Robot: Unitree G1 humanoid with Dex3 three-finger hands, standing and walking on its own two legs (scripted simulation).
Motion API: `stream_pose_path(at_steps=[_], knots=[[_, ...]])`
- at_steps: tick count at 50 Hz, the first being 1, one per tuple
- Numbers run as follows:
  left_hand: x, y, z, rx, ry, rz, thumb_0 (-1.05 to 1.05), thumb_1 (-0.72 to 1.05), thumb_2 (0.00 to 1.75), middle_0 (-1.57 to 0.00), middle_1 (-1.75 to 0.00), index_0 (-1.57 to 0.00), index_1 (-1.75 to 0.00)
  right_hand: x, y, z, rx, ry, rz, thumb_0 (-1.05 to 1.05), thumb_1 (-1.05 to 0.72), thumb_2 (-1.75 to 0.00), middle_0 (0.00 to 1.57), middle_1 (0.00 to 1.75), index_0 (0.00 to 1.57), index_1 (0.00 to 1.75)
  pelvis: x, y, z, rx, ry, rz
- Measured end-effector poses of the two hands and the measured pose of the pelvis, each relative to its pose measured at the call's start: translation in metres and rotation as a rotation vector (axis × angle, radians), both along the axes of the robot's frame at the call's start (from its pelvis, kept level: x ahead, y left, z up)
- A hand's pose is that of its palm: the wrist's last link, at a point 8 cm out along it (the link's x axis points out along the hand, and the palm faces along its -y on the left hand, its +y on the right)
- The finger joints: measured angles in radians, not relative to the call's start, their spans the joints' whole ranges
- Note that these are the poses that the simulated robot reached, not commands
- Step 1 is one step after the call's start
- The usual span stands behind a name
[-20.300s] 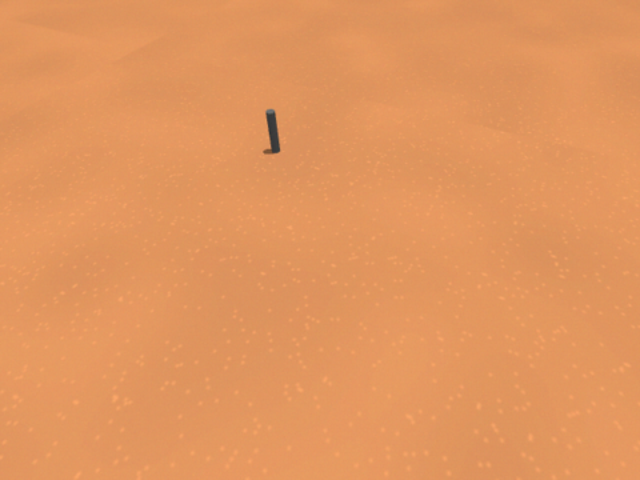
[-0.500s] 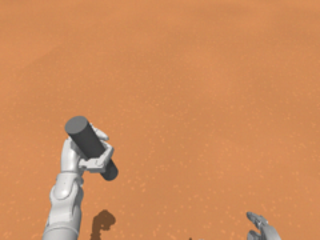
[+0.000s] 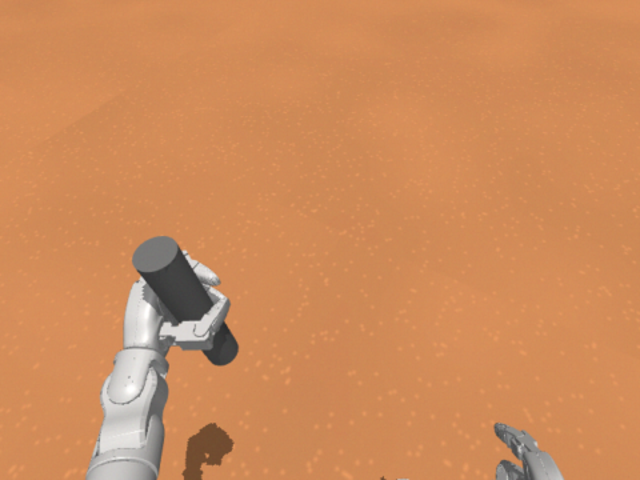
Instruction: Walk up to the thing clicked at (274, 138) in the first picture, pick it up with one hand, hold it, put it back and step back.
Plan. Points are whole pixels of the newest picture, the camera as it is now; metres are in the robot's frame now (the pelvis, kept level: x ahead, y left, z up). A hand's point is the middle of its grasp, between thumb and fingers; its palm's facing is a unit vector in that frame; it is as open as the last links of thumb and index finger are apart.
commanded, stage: hold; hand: left
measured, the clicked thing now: (195, 311) +0.32 +0.17 +0.04
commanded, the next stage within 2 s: crouch in 0.54 s
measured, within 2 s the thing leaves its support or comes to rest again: neither
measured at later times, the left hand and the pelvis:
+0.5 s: hand (203, 299) +0.34 +0.16 +0.05, palm faces -0.01 -1.00 +0.00, open 6.3 cm; pelvis +0.01 +0.00 +0.00, yaw +0 degrees
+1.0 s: hand (216, 328) +0.34 +0.17 -0.03, palm faces +0.02 -1.00 +0.02, open 6.2 cm; pelvis -0.01 +0.00 -0.04, yaw +0 degrees
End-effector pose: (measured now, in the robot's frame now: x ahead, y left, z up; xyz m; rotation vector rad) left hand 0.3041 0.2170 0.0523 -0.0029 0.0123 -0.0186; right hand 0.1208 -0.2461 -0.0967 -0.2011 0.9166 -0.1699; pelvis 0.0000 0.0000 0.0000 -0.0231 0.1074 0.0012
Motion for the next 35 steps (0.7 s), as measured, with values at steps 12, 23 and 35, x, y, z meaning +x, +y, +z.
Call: stream_pose_path(at_steps=[12,23,35], knots=[[0.002,-0.001,0.0,0.005,-0.005,0.0,0.0,-0.01,1.18,-0.95,-1.14,-0.98,-1.15,0.002,0.001,-0.001,-0.004,0.009,0.008,0.01,-0.9,-0.9,0.2,0.3,0.2,0.3,0.003,0.0,0.0,-0.001,0.006,0.002],[0.013,0.001,-0.001,0.001,0.006,0.019,0.0,-0.01,1.18,-0.95,-1.14,-0.98,-1.15,0.005,0.001,-0.001,0.002,0.01,0.0,0.01,-0.9,-0.9,0.2,0.3,0.2,0.3,0.005,-0.001,0.0,0.001,0.008,0.0],[0.01,-0.003,0.004,-0.002,-0.014,0.001,0.0,-0.01,1.18,-0.95,-1.14,-0.98,-1.15,0.003,-0.001,-0.002,-0.003,0.019,0.0,0.01,-0.89,-0.9,0.2,0.3,0.2,0.3,0.008,0.0,0.0,-0.001,0.007,0.002]])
